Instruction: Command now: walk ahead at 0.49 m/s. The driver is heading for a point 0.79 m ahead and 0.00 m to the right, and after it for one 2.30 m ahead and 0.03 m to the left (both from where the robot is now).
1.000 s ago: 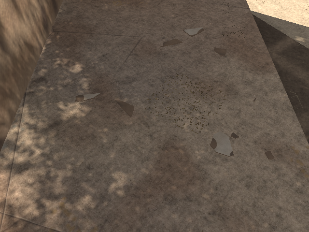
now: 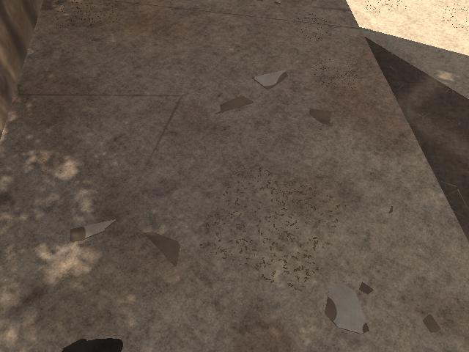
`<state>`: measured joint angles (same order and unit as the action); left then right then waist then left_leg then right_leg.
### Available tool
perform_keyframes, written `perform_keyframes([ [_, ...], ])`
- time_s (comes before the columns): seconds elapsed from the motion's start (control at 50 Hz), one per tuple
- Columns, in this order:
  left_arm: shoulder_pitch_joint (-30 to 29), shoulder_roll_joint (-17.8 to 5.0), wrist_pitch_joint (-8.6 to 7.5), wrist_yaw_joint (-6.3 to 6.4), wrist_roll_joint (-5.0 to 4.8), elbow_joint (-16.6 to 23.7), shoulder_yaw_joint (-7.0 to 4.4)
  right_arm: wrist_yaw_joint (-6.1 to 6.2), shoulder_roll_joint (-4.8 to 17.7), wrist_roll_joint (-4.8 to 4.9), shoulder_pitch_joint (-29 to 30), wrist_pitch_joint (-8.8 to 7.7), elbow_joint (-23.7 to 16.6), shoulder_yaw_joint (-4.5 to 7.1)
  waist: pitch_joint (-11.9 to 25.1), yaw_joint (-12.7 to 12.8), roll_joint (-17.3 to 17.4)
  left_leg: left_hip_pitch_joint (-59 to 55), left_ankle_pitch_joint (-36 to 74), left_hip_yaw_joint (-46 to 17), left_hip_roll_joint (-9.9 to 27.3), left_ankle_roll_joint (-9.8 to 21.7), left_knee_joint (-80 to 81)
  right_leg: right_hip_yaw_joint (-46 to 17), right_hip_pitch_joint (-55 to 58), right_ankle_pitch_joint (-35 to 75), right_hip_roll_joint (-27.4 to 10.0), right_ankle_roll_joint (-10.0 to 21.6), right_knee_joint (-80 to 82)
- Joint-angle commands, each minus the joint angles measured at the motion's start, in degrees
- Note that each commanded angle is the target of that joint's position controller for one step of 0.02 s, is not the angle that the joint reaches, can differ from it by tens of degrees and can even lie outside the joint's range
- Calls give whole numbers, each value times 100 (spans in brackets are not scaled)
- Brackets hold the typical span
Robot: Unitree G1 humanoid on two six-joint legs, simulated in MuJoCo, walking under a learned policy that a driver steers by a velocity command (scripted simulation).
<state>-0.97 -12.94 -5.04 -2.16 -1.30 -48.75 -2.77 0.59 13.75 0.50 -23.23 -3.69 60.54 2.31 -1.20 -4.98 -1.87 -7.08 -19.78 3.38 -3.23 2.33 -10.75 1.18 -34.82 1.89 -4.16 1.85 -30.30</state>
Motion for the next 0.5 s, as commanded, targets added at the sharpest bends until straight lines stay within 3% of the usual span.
perform_keyframes([
  [0.02,-325,-680,-139,-72,-16,460,-155,40,1047,12,-116,44,-158,229,-100,395,755,-218,4749,-604,1806,707,-709,199,328,-585,316,264,201],
  [0.04,445,-904,-141,-50,-9,250,-274,37,1064,3,17,78,-198,230,379,829,839,-99,5667,-447,1650,596,-1569,340,1378,-542,517,436,284],
  [0.06,1555,-1205,-129,5,17,-69,-409,32,951,-30,107,83,-288,173,1075,1306,817,754,5325,-290,1393,415,-2851,69,3102,-351,280,689,113],
  [0.08,2507,-1728,-101,58,169,-270,-542,-27,413,-67,-393,5,-421,15,2104,1233,-221,3060,3029,-41,657,34,-5096,-2240,5602,-988,-1257,1494,63],
  [0.1,2634,-1469,-62,64,112,-341,-448,-70,185,1,-505,-154,-325,-78,2697,1182,-1037,4186,-1087,-695,-77,-77,-6459,-4384,6258,-1570,-1981,1947,1064],
  [0.12,2195,-1123,-63,68,49,-302,-320,-96,752,160,56,-286,-489,82,1909,1206,-788,4798,-1037,-1101,300,58,-6929,-3797,5676,-1879,-1726,1624,1262],
  [0.14,1676,-908,-71,91,65,-176,-253,-90,888,261,552,-358,-648,111,1151,1069,-517,4912,-585,-904,615,133,-6822,-2857,4734,-1564,-1510,1410,1405],
  [0.16,1274,-761,-103,68,114,-143,-200,-49,815,219,765,-365,-683,127,636,845,-77,4720,-128,-765,875,130,-6375,-2230,3778,-1089,-1284,1288,1650],
  [0.18,1060,-568,-149,47,164,-126,-143,-9,789,129,745,-298,-653,183,410,626,-74,4354,140,-783,1074,124,-5979,-1786,3160,-742,-1056,1161,1831],
  [0.2,985,-503,-160,20,194,-153,-122,-5,629,98,565,-207,-610,175,328,460,-163,4041,268,-797,1149,102,-5808,-1559,2764,-672,-954,1144,2002],
  [0.24,1098,-604,-181,18,157,-250,-141,7,401,69,481,-79,-605,153,176,341,-163,3925,344,-726,1229,10,-5419,-1259,2351,-475,-889,1230,2254],
  [0.32,1458,-894,-155,172,154,-397,-205,9,487,-24,1341,-47,-923,185,-122,470,-98,4547,1542,-647,1278,-212,-4081,-820,2403,-250,-784,1195,2495],
  [0.4,1833,-989,-116,243,82,-533,-220,-70,355,8,2184,-106,-1129,119,-226,734,-110,4179,2575,-358,981,-236,-2656,-363,2496,-258,-574,971,2498],
  [0.5,2226,-1068,1,272,13,-779,-273,-213,483,61,2770,-152,-1391,102,-353,822,-146,4349,2142,-448,876,-36,-1991,-464,3501,-183,-1017,872,2057],
])
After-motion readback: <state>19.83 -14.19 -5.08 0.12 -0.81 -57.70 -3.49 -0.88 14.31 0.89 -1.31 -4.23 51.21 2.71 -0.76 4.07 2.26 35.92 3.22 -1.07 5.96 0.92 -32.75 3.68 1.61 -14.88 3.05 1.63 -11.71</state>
